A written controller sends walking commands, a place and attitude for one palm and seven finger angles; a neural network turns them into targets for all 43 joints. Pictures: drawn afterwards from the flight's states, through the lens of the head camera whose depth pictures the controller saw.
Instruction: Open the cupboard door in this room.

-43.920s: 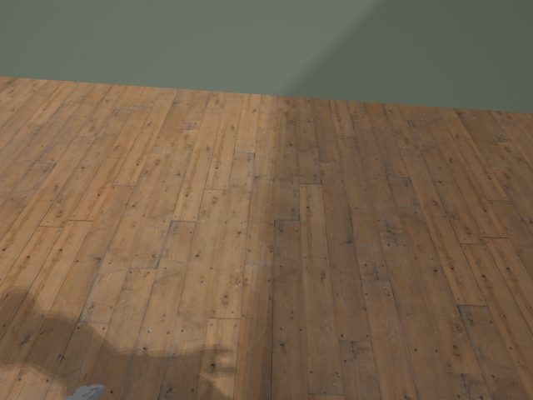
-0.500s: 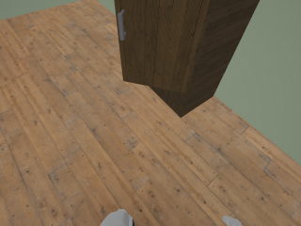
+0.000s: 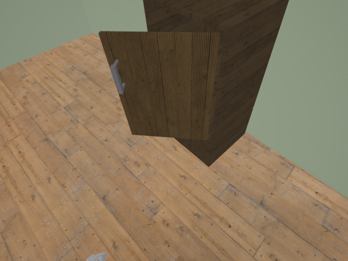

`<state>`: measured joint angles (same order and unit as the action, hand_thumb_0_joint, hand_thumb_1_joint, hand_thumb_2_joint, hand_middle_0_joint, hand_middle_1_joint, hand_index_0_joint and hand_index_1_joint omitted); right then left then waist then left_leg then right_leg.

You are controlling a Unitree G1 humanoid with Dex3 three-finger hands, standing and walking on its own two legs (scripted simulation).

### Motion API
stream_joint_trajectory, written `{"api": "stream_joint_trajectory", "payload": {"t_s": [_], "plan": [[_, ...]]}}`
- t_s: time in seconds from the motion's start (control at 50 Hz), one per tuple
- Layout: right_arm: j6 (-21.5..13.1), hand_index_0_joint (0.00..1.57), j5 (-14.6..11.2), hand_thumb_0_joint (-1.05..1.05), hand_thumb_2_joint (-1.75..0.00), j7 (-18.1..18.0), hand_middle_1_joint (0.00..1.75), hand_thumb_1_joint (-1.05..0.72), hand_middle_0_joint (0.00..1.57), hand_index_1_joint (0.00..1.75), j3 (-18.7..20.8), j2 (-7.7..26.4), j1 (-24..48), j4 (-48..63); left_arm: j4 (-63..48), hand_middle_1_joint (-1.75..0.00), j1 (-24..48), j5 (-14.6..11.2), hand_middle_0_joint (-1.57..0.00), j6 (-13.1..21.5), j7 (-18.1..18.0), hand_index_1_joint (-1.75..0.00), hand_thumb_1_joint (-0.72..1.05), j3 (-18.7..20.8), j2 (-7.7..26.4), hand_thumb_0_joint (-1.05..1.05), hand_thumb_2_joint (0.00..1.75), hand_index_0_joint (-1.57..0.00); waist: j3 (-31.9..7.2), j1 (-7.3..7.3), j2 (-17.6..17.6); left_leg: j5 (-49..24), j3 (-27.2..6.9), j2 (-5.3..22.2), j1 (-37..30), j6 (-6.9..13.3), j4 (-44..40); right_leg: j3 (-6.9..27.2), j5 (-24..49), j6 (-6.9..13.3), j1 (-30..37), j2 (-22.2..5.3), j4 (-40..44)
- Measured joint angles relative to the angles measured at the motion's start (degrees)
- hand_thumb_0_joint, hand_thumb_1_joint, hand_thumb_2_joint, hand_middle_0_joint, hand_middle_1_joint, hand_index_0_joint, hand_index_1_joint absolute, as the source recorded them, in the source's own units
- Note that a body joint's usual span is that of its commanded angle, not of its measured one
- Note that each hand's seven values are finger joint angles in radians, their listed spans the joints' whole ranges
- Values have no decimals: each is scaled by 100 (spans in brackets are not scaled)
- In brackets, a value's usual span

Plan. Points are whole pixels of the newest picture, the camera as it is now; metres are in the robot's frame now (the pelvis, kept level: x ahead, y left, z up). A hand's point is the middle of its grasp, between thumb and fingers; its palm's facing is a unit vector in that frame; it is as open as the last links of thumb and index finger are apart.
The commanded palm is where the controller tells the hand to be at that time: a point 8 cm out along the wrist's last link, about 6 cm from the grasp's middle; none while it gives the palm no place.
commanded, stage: take the last steps up to it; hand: left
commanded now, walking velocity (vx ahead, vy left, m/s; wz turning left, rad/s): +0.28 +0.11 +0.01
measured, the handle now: (118, 77) +0.78 +0.27 -0.04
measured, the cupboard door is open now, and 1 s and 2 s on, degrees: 40 40 40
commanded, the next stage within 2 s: come to a stop and stand still in 0.30 s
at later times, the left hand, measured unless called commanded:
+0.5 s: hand (89, 253) +0.17 +0.26 -0.18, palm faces +0.06 -0.98 -0.18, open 7.4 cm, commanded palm none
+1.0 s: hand (103, 213) +0.27 +0.24 -0.17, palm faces +0.00 -0.98 -0.20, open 7.3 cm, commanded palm none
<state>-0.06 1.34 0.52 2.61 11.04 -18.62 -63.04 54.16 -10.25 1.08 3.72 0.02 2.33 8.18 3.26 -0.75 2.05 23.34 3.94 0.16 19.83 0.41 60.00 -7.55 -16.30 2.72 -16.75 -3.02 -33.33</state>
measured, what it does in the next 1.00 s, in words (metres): walks ahead: left foot, then right foot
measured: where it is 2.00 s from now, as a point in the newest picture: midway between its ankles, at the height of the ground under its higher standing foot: outside the picture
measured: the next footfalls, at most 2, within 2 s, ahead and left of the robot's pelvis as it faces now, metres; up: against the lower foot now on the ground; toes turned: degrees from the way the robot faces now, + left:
left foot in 0.32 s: +0.25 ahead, +0.18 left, +0.00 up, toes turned +7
right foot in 0.68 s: +0.24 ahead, -0.04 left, +0.00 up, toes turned -5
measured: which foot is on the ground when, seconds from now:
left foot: up 0.00-0.30, down 0.32-0.72, up 0.74-1.00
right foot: down 0.00-0.32, up 0.34-0.66, down 0.68-1.00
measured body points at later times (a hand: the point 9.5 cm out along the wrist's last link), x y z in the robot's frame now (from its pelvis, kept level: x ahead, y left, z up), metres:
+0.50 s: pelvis +0.17 +0.08 +0.00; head +0.20 +0.09 +0.45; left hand +0.17 +0.31 -0.16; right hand +0.25 -0.15 -0.14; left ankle +0.21 +0.18 -0.73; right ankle +0.13 -0.03 -0.67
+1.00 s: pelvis +0.19 +0.07 +0.00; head +0.24 +0.08 +0.45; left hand +0.27 +0.30 -0.15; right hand +0.23 -0.17 -0.15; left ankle +0.17 +0.19 -0.72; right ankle +0.20 -0.04 -0.73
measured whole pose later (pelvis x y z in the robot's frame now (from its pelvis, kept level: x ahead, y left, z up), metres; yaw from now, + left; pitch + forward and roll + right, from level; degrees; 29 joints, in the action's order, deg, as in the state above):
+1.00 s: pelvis +0.19 +0.07 +0.00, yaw -2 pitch +1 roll +1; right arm 2.6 0.1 -1.3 2.5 10.0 -11.0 -59.2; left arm 56.8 -9.3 1.0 -0.7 -2.0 2.1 9.6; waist 4.3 0.0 -1.9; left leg 20.9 2.2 -0.1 14.4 -1.8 34.5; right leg -4.2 -15.2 1.4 -16.2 -1.7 -30.7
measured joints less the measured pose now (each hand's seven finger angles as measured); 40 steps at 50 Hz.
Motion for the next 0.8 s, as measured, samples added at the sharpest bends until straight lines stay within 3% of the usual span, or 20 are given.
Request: {"api": "stream_joint_trajectory", "payload": {"t_s": [0.06,0.14,0.28,0.32,0.38,0.42,0.46,0.58,0.68,0.72,0.8], "plan": [[14,20,5,1,-90,20,30,-91,20,30,20,-28,172,97,209,-30,-340,-39,-20,57,-115,-30,94,94,6,-1,89,-21,-68,17,-37,-542,-123,246,609,-131,50,-34,149,-12,430,58,647],[22,19,-11,1,-90,77,30,-91,20,30,44,-78,438,275,541,-30,-730,-1,-20,72,-83,-30,95,74,112,-1,89,-21,-116,98,-144,-1007,-121,470,982,-238,-829,-45,213,-100,894,16,1219],[-56,19,-27,1,-90,162,30,-91,20,30,15,-91,903,499,982,-30,-1224,39,-20,-46,-36,-30,92,32,96,0,89,-20,-63,359,-280,-1265,97,350,634,-123,-2510,-58,-300,-461,1407,-204,1142],[-177,19,-3,1,-90,151,30,-91,20,30,-24,-49,955,601,1036,-30,-1401,30,-20,-103,-33,-30,92,31,61,0,89,-20,-93,399,-249,-1453,167,314,233,-24,-3041,-10,-695,-530,1319,-252,587],[-310,20,35,1,-90,14,30,-91,20,30,-58,-154,1071,686,1093,-30,-1286,-7,-20,-259,-63,-30,91,19,113,1,89,-20,20,344,-441,-1134,322,191,262,155,-2526,375,-1406,-277,452,-290,-1672],[-311,20,29,1,-90,-68,30,-91,20,30,-102,-209,1026,711,1052,-30,-1101,-12,-20,-322,-72,-30,91,13,119,1,89,-20,13,334,-455,-984,428,165,107,203,-2576,462,-1315,-189,-210,-192,-2893],[-315,20,25,0,-90,-146,30,-91,20,30,-139,-271,929,670,945,-30,-867,-13,-20,-335,-72,-30,91,20,125,1,89,-20,-4,301,-456,-1045,499,114,-127,191,-2863,429,-1036,-209,-653,-162,-3200],[-131,20,6,-1,-90,-288,30,-94,20,30,-156,-211,793,422,507,-30,-186,-27,-20,-446,-174,-30,93,46,181,1,89,-20,-37,156,-402,-1080,540,70,-517,210,-3270,384,-642,-322,-738,-52,-1493],[105,20,1,0,-90,-267,30,-93,20,30,-85,-193,683,309,189,-30,61,1,-20,-535,-136,-30,93,96,348,1,89,-20,-56,71,-314,-747,524,178,-416,88,-2842,403,4,-233,-250,55,-485],[163,20,-26,0,-90,-243,30,-92,20,30,-39,-163,667,306,122,-30,88,24,-20,-516,-150,-30,93,98,377,1,89,-20,-54,62,-257,-599,538,248,-310,15,-2620,423,-168,-151,-143,119,-279],[298,20,-87,1,-90,-220,30,-92,20,30,42,-60,666,337,138,-30,144,19,-20,-431,-185,-30,92,12,296,1,89,-20,24,-34,-124,418,60,108,13,-82,-1535,340,-236,-22,-108,172,-220]]}}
